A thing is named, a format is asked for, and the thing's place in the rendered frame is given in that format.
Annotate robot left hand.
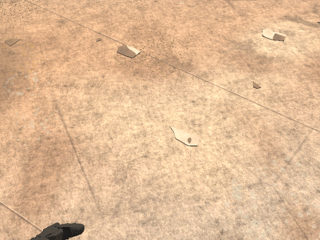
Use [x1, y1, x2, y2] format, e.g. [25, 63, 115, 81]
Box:
[30, 222, 85, 240]

